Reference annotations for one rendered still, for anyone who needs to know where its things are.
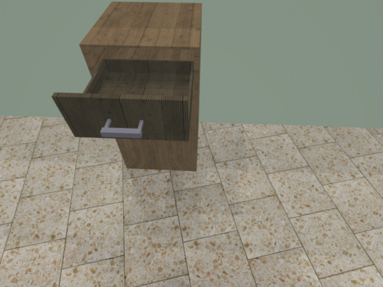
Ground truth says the handle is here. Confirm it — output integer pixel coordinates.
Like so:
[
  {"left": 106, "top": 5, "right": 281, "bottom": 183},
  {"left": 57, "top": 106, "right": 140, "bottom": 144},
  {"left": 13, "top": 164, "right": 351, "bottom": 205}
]
[{"left": 100, "top": 119, "right": 144, "bottom": 138}]

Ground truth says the drawer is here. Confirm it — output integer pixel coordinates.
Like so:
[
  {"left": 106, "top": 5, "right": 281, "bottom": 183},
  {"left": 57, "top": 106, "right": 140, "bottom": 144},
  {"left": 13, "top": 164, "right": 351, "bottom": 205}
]
[{"left": 52, "top": 59, "right": 194, "bottom": 141}]

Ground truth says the cabinet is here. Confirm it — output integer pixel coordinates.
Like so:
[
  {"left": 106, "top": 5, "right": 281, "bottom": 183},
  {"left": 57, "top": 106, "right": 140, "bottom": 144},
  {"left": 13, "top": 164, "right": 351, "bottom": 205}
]
[{"left": 79, "top": 2, "right": 202, "bottom": 171}]

